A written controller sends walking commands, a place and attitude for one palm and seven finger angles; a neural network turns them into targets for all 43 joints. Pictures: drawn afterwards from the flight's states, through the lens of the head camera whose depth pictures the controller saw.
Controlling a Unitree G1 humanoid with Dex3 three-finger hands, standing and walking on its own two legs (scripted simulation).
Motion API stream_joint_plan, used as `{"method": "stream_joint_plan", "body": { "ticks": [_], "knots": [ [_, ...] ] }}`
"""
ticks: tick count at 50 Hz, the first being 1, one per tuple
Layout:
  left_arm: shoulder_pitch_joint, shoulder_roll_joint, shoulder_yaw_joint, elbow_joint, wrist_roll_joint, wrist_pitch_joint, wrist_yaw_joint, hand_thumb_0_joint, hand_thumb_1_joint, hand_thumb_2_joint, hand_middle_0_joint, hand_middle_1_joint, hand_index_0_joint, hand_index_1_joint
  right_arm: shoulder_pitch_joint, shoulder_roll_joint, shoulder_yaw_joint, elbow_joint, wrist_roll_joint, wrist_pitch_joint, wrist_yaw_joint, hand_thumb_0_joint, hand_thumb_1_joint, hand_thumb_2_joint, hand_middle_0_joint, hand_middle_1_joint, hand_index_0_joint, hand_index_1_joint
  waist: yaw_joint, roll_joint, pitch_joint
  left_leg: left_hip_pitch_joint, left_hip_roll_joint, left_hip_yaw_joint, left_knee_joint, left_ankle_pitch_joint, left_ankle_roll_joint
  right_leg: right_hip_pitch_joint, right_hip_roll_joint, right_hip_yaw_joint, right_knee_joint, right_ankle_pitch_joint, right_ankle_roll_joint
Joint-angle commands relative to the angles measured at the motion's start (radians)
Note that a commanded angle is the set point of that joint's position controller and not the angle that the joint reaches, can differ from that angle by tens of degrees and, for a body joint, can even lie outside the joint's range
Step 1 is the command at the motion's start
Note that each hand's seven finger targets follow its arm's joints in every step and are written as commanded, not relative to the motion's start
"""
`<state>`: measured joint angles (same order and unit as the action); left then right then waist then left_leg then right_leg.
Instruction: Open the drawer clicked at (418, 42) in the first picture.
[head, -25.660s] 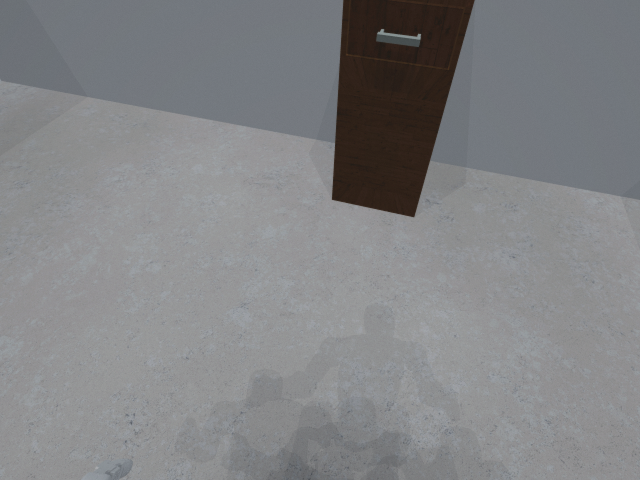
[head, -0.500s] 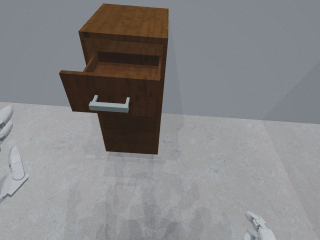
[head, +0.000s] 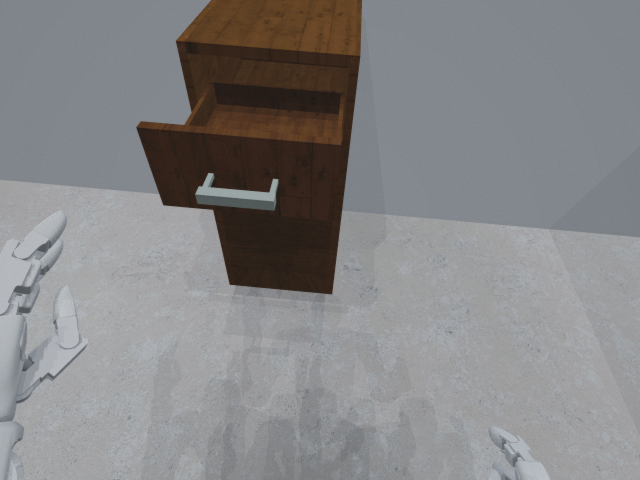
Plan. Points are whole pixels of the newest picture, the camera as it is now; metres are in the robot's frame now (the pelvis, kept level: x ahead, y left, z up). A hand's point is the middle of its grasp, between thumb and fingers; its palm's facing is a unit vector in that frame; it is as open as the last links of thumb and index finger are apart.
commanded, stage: let the arm hang, fingers relaxed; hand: left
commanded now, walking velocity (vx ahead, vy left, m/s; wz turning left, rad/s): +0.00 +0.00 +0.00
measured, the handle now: (239, 190) +0.58 +0.18 +0.01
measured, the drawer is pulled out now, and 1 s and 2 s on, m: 0.29 0.29 0.29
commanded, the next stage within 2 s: look to check the result in 1.06 s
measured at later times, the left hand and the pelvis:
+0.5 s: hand out of the picture -0.02 +0.21 -0.16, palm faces +0.03 -0.97 -0.25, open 7.2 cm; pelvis -0.01 +0.00 +0.01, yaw +2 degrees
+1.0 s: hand out of the picture +0.05 +0.23 -0.15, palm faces -0.01 -0.95 -0.30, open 7.4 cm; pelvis -0.02 +0.00 +0.01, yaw +1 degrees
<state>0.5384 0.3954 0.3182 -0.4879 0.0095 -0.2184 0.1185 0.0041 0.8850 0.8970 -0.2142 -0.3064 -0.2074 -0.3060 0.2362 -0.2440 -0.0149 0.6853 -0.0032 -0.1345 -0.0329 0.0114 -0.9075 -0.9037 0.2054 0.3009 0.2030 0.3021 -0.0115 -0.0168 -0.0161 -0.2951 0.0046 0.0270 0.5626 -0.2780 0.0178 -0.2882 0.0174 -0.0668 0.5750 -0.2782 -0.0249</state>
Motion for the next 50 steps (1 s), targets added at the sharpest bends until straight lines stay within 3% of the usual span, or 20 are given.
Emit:
{"method": "stream_joint_plan", "body": {
  "ticks": [1,2,3,4,5,6,7,8,9,10,12,14,15,16,21,23,32,35,42,50],
  "knots": [
    [-0.117,-0.092,-0.224,0.566,0.035,0.233,-0.103,0.0,0.9,0.9,-0.2,-0.3,-0.2,-0.3,-0.009,-0.169,-0.062,0.006,-0.017,0.04,0.03,0.0,-0.9,-0.9,0.2,0.3,0.2,0.3,-0.043,0.163,-0.027,0.004,0.243,-0.258,-0.13,0.541,0.135,-0.155,-0.023,0.074,0.283,-0.235,0.029],
    [-0.174,-0.066,-0.226,0.607,0.033,0.224,-0.103,0.0,0.9,0.9,-0.2,-0.3,-0.2,-0.3,0.001,-0.176,-0.061,-0.005,-0.028,0.049,0.027,0.0,-0.9,-0.9,0.2,0.3,0.2,0.3,-0.039,0.042,-0.046,0.066,0.257,-0.311,-0.119,0.642,0.163,-0.18,-0.021,0.108,0.306,-0.245,0.024],
    [-0.187,-0.063,-0.229,0.656,0.029,0.219,-0.104,0.0,0.9,0.9,-0.2,-0.3,-0.2,-0.3,0.006,-0.177,-0.051,-0.008,-0.034,0.059,0.022,0.0,-0.9,-0.9,0.2,0.3,0.2,0.3,-0.029,-0.019,-0.067,0.104,0.265,-0.323,-0.096,0.719,0.184,-0.163,-0.028,0.113,0.272,-0.247,0.023],
    [-0.188,-0.052,-0.229,0.715,0.029,0.214,-0.103,0.0,0.9,0.9,-0.2,-0.3,-0.2,-0.3,-0.013,-0.179,-0.042,-0.016,-0.036,0.071,0.019,0.0,-0.9,-0.9,0.2,0.3,0.2,0.3,-0.003,-0.079,-0.089,0.113,0.248,-0.295,-0.06,0.766,0.172,-0.089,-0.031,0.107,0.166,-0.179,0.019],
    [-0.169,-0.035,-0.227,0.794,0.029,0.212,-0.104,0.0,0.9,0.9,-0.2,-0.3,-0.2,-0.3,-0.052,-0.186,-0.039,-0.018,-0.028,0.08,0.017,0.0,-0.9,-0.9,0.2,0.3,0.2,0.3,0.03,-0.106,-0.114,0.07,0.2,-0.225,-0.02,0.708,0.128,0.045,-0.038,0.105,0.043,-0.001,0.017],
    [-0.142,0.007,-0.221,0.875,0.032,0.208,-0.103,0.0,0.9,0.9,-0.2,-0.3,-0.2,-0.3,-0.078,-0.17,-0.037,-0.017,-0.018,0.085,0.014,0.0,-0.9,-0.9,0.2,0.3,0.2,0.3,0.05,-0.176,-0.151,-0.002,0.099,-0.139,0.052,0.507,0.062,0.189,-0.089,0.184,-0.065,0.342,0.003],
    [-0.152,0.069,-0.218,0.937,0.031,0.206,-0.099,0.0,0.9,0.9,-0.2,-0.3,-0.2,-0.3,-0.085,-0.134,-0.036,-0.02,-0.008,0.091,0.017,0.0,-0.9,-0.9,0.2,0.3,0.2,0.3,0.043,-0.21,-0.136,-0.087,0.001,-0.074,0.092,0.197,0.006,0.233,-0.217,0.328,-0.12,0.551,-0.051],
    [-0.192,0.104,-0.224,0.998,0.026,0.203,-0.106,0.0,0.9,0.9,-0.2,-0.3,-0.2,-0.3,-0.064,-0.135,-0.036,0.0,-0.008,0.101,0.022,0.0,-0.9,-0.9,0.2,0.3,0.2,0.3,0.019,-0.147,-0.083,-0.092,-0.028,-0.051,0.114,-0.12,-0.012,0.19,-0.299,0.38,-0.145,0.56,-0.122],
    [-0.25,0.105,-0.237,1.044,0.021,0.205,-0.11,0.0,0.9,0.9,-0.2,-0.3,-0.2,-0.3,-0.059,-0.146,-0.04,0.031,-0.009,0.114,0.021,0.0,-0.9,-0.9,0.2,0.3,0.2,0.3,0.0,-0.087,-0.045,-0.039,-0.023,-0.052,0.112,-0.183,-0.012,0.11,-0.282,0.36,-0.171,0.429,-0.15],
    [-0.3,0.09,-0.241,1.083,0.02,0.208,-0.107,0.0,0.9,0.9,-0.2,-0.3,-0.2,-0.3,-0.063,-0.142,-0.04,0.058,-0.016,0.126,0.018,0.0,-0.9,-0.9,0.2,0.3,0.2,0.3,-0.008,-0.111,-0.015,-0.012,-0.012,-0.054,0.098,-0.13,-0.008,0.068,-0.238,0.342,-0.191,0.345,-0.14],
    [-0.337,0.061,-0.255,1.159,0.01,0.207,-0.103,0.0,0.9,0.9,-0.2,-0.3,-0.2,-0.3,-0.03,-0.122,-0.03,0.103,-0.014,0.13,0.016,0.0,-0.9,-0.9,0.2,0.3,0.2,0.3,-0.025,-0.02,0.007,0.076,0.014,-0.075,-0.01,0.127,-0.004,0.041,-0.178,0.277,-0.169,0.336,-0.098],
    [-0.307,0.016,-0.269,1.241,0.0,0.204,-0.099,0.0,0.9,0.9,-0.2,-0.3,-0.2,-0.3,-0.026,-0.123,-0.017,0.15,-0.014,0.121,0.011,0.0,-0.9,-0.9,0.2,0.3,0.2,0.3,-0.01,0.113,-0.033,0.137,0.075,-0.124,-0.083,0.354,0.012,0.084,-0.105,0.209,-0.129,0.333,-0.044],
    [-0.288,0.001,-0.275,1.28,0.0,0.208,-0.096,0.0,0.9,0.9,-0.2,-0.3,-0.2,-0.3,-0.026,-0.118,-0.014,0.17,-0.012,0.122,0.009,0.0,-0.9,-0.9,0.2,0.3,0.2,0.3,-0.001,0.125,-0.045,0.118,0.088,-0.135,-0.104,0.312,0.019,0.118,-0.091,0.194,-0.154,0.248,-0.031],
    [-0.277,-0.02,-0.266,1.316,0.001,0.211,-0.096,0.0,0.9,0.9,-0.2,-0.3,-0.2,-0.3,-0.036,-0.109,-0.017,0.187,-0.014,0.124,0.006,0.0,-0.9,-0.9,0.2,0.3,0.2,0.3,0.007,0.2,-0.026,0.101,0.088,-0.14,-0.13,0.263,0.023,0.125,-0.091,0.187,-0.169,0.199,-0.031],
    [-0.277,-0.018,-0.279,1.444,-0.002,0.211,-0.1,0.0,0.9,0.9,-0.2,-0.3,-0.2,-0.3,-0.009,-0.113,-0.015,0.262,-0.01,0.13,0.001,0.0,-0.9,-0.9,0.2,0.3,0.2,0.3,0.005,0.127,-0.009,0.104,0.095,-0.15,-0.197,0.135,0.024,0.149,-0.089,0.174,-0.235,0.117,-0.035],
    [-0.284,-0.009,-0.28,1.477,-0.001,0.207,-0.099,0.0,0.9,0.9,-0.2,-0.3,-0.2,-0.3,-0.002,-0.126,-0.021,0.284,-0.009,0.13,0.0,0.0,-0.9,-0.9,0.2,0.3,0.2,0.3,0.004,0.067,-0.009,0.121,0.098,-0.148,-0.206,0.126,0.024,0.147,-0.093,0.175,-0.255,0.106,-0.035],
    [-0.312,0.028,-0.279,1.55,0.002,0.2,-0.096,0.0,0.9,0.9,-0.2,-0.3,-0.2,-0.3,-0.018,-0.162,-0.031,0.351,-0.01,0.127,0.005,0.0,-0.9,-0.9,0.2,0.3,0.2,0.3,0.006,-0.016,0.083,0.127,0.096,-0.151,-0.266,0.058,0.025,0.083,-0.096,0.186,-0.3,0.007,-0.032],
    [-0.335,0.041,-0.277,1.551,0.003,0.202,-0.097,0.0,0.9,0.9,-0.2,-0.3,-0.2,-0.3,-0.026,-0.172,-0.031,0.367,-0.012,0.124,0.008,0.0,-0.9,-0.9,0.2,0.3,0.2,0.3,0.004,0.019,0.092,0.109,0.096,-0.157,-0.287,0.02,0.022,0.085,-0.098,0.191,-0.3,-0.012,-0.03],
    [-0.363,0.072,-0.27,1.547,0.006,0.197,-0.1,0.0,0.9,0.9,-0.2,-0.3,-0.2,-0.3,-0.054,-0.189,-0.037,0.373,-0.013,0.12,0.012,0.0,-0.9,-0.9,0.2,0.3,0.2,0.3,0.011,0.011,0.085,0.113,0.094,-0.157,-0.3,0.003,0.023,0.087,-0.101,0.196,-0.306,-0.024,-0.029],
    [-0.41,0.097,-0.266,1.543,0.003,0.189,-0.1,0.0,0.9,0.9,-0.2,-0.3,-0.2,-0.3,-0.08,-0.217,-0.034,0.378,-0.011,0.109,0.01,0.0,-0.9,-0.9,0.2,0.3,0.2,0.3,0.006,0.039,0.036,0.148,0.1,-0.149,-0.287,0.152,0.015,0.137,-0.114,0.198,-0.3,0.1,-0.029]
  ]
}}
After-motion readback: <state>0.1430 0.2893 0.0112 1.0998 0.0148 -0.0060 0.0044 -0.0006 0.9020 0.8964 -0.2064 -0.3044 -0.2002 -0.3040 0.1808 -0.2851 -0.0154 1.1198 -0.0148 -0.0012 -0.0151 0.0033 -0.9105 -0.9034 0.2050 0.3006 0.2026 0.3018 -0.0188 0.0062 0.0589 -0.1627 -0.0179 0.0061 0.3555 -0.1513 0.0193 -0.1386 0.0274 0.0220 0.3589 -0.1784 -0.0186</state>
